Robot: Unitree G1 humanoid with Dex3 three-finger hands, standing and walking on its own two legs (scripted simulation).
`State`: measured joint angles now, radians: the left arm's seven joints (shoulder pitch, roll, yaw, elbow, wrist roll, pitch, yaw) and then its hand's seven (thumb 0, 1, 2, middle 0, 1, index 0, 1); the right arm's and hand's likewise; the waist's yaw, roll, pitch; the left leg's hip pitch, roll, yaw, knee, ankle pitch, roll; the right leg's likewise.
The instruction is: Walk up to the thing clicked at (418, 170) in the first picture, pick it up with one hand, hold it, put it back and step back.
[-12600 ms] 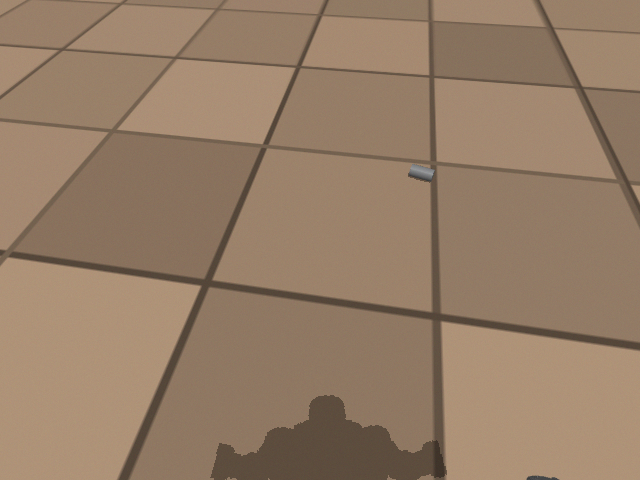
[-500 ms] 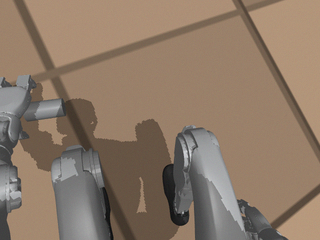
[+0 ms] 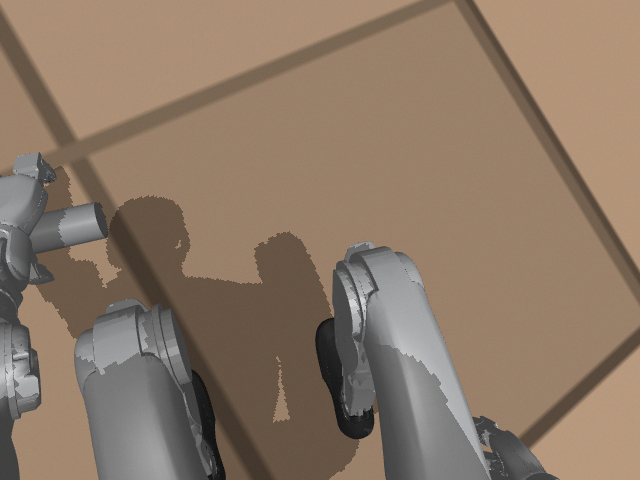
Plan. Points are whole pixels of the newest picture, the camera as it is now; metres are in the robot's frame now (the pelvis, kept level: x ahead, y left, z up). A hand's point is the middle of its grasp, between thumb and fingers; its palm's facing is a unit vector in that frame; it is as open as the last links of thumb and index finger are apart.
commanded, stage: approach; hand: left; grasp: from above
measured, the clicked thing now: (63, 228) +0.46 +0.28 -0.29
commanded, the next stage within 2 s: close in in 0.12 s
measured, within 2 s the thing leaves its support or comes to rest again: neither
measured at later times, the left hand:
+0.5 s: hand (22, 210) +0.46 +0.29 -0.18, palm faces -0.48 -0.09 -0.87, open 14.0 cm
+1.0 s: hand (55, 220) +0.46 +0.27 -0.24, palm faces -0.43 -0.09 -0.90, open 14.3 cm
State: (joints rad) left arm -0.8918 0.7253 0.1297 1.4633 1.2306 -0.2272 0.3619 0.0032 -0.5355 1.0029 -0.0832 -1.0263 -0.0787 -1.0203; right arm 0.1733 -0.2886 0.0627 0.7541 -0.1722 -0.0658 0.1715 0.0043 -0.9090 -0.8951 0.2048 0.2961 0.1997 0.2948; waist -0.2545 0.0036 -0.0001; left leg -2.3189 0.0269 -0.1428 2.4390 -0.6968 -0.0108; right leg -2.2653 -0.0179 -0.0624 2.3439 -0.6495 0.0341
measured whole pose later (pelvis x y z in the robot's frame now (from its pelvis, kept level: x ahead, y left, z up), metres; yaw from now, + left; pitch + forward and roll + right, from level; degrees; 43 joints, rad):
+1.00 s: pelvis +0.01 +0.01 -0.03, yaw -4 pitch +30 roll -10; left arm -0.99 0.86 0.17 1.71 1.36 -0.25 0.64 0.00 -0.52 1.01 -0.08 -0.96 -0.06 -0.97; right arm 0.11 -0.31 0.17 0.75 -0.29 -0.18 0.24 0.00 -0.90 -0.90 0.20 0.30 0.20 0.29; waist -0.35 -0.08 0.07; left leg -2.37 0.03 -0.20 2.56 -0.73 -0.01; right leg -2.29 0.00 -0.10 2.42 -0.65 0.05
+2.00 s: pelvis +0.00 +0.01 -0.03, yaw -6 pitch +26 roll -14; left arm -0.97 0.93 0.12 1.75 1.31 -0.27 0.66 0.00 -0.32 0.84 -0.22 -0.89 -0.22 -0.88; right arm 0.07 -0.34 0.26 0.74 -0.32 -0.28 0.32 0.00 -0.90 -0.90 0.20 0.30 0.20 0.29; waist -0.36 -0.13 0.15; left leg -2.34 0.02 -0.26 2.60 -0.75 0.00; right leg -2.24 0.02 -0.15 2.40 -0.65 0.07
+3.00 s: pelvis +0.00 +0.01 -0.02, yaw -6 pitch +26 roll -14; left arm -0.99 0.93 0.15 1.76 1.30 -0.21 0.71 0.00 0.24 0.47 -0.65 -0.56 -0.67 -0.53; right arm 0.05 -0.36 0.25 0.71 -0.31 -0.30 0.32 0.00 -0.90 -0.90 0.20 0.30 0.20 0.29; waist -0.38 -0.13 0.16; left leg -2.34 0.03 -0.25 2.57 -0.72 0.00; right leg -2.23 0.03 -0.14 2.38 -0.63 0.07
